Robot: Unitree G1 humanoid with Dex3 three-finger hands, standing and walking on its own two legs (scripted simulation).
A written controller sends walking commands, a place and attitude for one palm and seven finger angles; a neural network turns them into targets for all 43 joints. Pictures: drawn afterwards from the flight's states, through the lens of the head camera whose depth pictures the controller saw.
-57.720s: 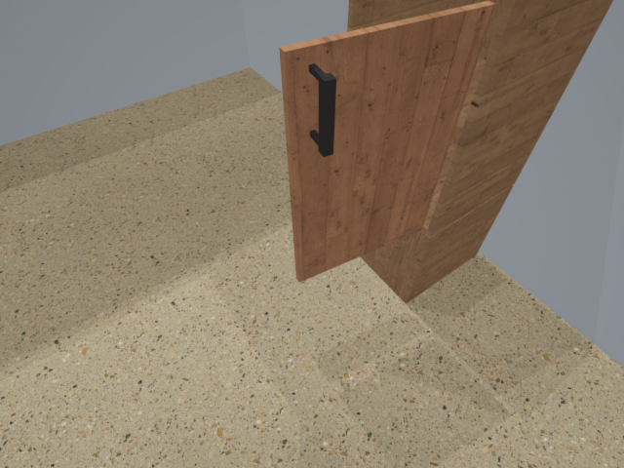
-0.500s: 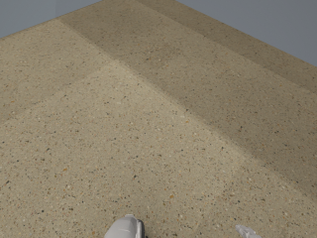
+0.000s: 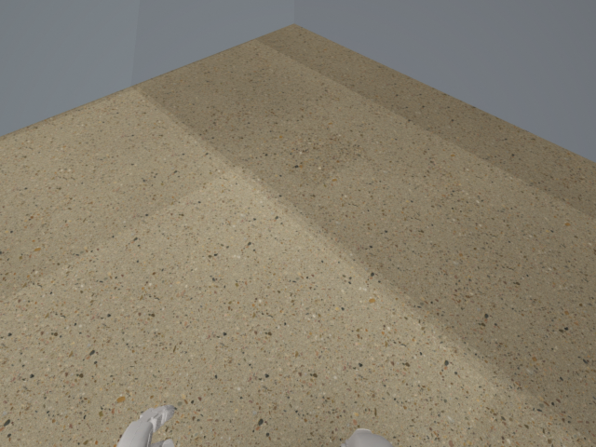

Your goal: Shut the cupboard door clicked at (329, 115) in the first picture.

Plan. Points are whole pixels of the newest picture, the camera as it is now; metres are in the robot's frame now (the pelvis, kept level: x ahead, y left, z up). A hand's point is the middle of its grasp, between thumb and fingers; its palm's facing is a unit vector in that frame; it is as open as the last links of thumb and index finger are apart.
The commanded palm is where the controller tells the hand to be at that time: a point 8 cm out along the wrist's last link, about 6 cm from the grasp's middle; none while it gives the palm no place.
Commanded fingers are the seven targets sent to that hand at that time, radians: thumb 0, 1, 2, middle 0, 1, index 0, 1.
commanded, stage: turn to face it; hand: left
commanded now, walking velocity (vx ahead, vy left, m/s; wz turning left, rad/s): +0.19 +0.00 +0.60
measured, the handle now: out of the picture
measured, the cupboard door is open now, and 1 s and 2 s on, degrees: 26 26 26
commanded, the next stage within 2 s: none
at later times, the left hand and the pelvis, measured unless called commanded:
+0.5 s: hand out of the picture +0.15 +0.19 -0.19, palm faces +0.03 -0.98 -0.18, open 7.3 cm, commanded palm none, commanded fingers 0.00 0.90 0.90 -0.20 -0.30 -0.20 -0.30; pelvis +0.14 +0.00 -0.01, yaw -6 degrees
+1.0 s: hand (230, 334) +0.33 +0.12 -0.15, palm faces -0.34 -0.90 -0.29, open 7.3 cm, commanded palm none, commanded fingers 0.00 0.90 0.90 -0.20 -0.30 -0.20 -0.30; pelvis +0.16 -0.04 +0.00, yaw -22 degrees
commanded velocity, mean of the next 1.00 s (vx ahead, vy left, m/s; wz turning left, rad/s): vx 0.00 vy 0.00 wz -0.56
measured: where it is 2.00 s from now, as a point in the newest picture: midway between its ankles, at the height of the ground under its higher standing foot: outside the picture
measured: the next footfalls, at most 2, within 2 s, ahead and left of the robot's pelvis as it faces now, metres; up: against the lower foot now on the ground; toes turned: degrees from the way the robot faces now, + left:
right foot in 0.06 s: +0.15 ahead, -0.13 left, +0.00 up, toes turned -3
left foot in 0.42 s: +0.23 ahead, +0.09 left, +0.00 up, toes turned +2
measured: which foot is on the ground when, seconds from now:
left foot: down 0.00-0.06, up 0.08-0.40, down 0.42-0.82, up 0.84-1.00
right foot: up 0.00-0.04, down 0.06-0.44, up 0.46-0.80, down 0.82-1.00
